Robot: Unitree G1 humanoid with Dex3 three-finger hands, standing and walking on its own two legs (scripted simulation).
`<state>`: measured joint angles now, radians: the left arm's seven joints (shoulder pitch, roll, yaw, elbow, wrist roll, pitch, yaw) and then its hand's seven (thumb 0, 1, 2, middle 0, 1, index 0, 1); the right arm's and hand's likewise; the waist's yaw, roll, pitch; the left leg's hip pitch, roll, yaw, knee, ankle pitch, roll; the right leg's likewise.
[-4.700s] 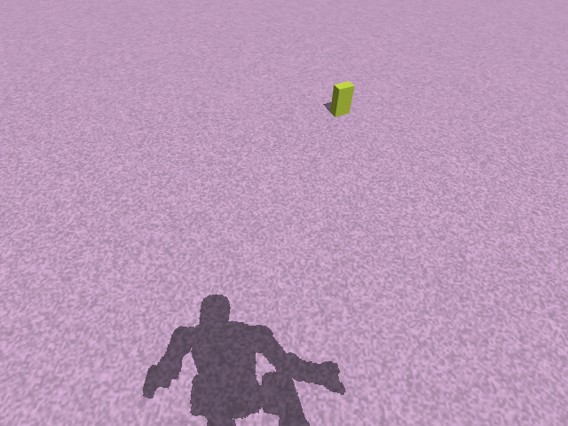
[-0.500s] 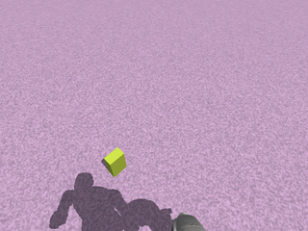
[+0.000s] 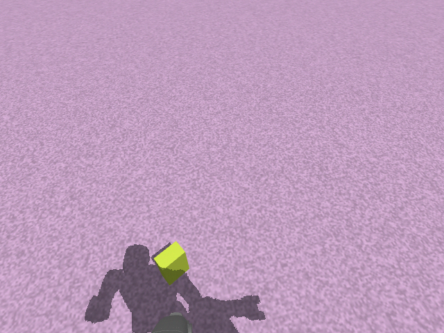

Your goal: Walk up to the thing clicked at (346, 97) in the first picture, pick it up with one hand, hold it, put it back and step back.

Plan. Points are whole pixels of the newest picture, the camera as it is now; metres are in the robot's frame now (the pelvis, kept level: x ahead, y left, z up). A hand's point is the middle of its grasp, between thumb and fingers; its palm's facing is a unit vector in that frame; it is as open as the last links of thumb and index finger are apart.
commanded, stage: walk up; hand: left
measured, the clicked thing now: (172, 263) +0.47 +0.22 -0.67
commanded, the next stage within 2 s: stand in 1.98 s
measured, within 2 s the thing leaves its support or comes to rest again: neither
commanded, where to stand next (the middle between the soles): +0.13 +0.01 m, yaw -1 degrees
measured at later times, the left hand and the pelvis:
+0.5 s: hand out of the picture +0.12 +0.30 -0.16, palm faces -0.05 -0.91 -0.42, open 7.4 cm; pelvis +0.07 +0.02 -0.02, yaw -2 degrees
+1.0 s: hand (105, 303) +0.20 +0.25 -0.15, palm faces -0.06 -0.95 -0.31, open 7.4 cm; pelvis +0.09 +0.01 +0.01, yaw -2 degrees
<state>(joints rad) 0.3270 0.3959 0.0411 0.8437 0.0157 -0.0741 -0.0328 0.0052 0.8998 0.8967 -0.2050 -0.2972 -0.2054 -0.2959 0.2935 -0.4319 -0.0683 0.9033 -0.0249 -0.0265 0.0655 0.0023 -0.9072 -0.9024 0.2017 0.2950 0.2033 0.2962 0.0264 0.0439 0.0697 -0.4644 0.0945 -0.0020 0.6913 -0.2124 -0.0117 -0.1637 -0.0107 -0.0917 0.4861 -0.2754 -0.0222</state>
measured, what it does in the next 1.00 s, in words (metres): steps on the spot: left foot, then right foot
